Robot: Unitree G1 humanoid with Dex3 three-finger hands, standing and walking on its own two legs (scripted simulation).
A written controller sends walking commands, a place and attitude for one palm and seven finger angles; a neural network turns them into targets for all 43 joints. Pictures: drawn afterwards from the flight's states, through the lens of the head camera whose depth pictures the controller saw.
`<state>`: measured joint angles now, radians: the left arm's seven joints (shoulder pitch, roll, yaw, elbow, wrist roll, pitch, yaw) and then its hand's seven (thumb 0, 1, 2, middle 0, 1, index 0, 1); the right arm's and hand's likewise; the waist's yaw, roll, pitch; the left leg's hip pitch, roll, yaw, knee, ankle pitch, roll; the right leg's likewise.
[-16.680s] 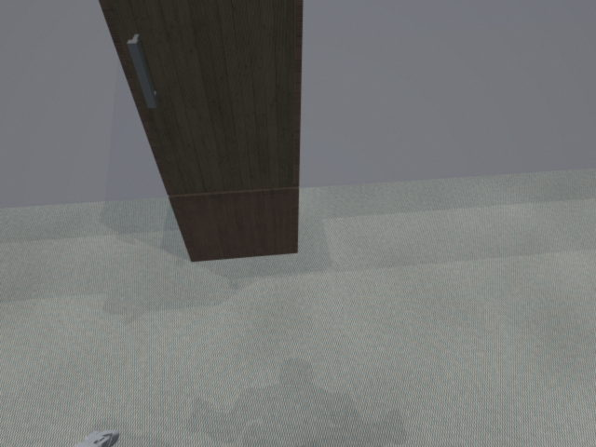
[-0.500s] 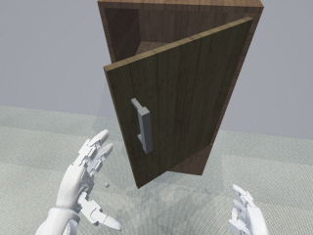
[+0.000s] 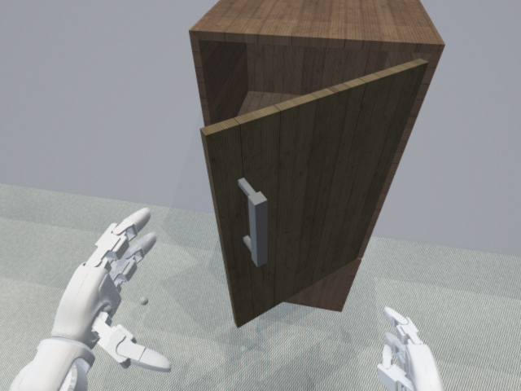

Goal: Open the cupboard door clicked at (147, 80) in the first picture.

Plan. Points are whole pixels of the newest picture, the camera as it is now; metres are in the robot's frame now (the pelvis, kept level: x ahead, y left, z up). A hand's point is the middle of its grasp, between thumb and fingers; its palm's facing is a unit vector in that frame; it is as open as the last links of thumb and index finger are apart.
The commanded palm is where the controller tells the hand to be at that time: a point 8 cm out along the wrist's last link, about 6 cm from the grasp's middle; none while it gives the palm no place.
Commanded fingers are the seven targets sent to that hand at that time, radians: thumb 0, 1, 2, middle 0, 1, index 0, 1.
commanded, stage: draw the hand back to the body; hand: left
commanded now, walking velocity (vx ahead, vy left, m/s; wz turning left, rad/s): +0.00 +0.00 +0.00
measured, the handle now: (252, 224) +0.35 +0.06 +0.09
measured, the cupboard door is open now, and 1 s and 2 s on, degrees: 41 41 41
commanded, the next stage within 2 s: step back with the hand held close in 1.04 s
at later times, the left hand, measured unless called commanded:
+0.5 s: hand (81, 264) +0.21 +0.24 +0.16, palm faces +0.37 -0.84 -0.40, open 11.0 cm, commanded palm +0.16 +0.29 +0.18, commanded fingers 0.00 0.65 0.80 -0.19 -0.30 -0.19 -0.30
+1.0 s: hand (66, 258) +0.21 +0.25 +0.17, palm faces +0.42 -0.81 -0.40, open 7.5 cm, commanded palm +0.16 +0.29 +0.19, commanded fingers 0.00 0.90 0.90 -0.20 -0.30 -0.20 -0.30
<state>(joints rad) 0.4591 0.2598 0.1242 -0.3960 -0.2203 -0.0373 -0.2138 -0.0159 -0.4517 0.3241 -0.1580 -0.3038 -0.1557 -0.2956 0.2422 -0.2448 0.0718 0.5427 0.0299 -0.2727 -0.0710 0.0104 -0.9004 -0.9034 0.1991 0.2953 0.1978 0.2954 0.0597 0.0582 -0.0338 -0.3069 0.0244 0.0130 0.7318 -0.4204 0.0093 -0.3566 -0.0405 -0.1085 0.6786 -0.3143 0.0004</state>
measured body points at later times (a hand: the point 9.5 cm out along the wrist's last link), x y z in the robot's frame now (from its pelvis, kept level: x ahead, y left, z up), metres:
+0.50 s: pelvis +0.02 +0.01 +0.02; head +0.00 -0.01 +0.47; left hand +0.18 +0.28 +0.18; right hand +0.20 -0.21 -0.06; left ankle -0.02 +0.11 -0.72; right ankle +0.03 -0.12 -0.72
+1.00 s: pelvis +0.01 +0.00 +0.03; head +0.00 -0.02 +0.48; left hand +0.18 +0.29 +0.20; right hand +0.20 -0.22 -0.06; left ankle -0.02 +0.11 -0.72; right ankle +0.03 -0.12 -0.72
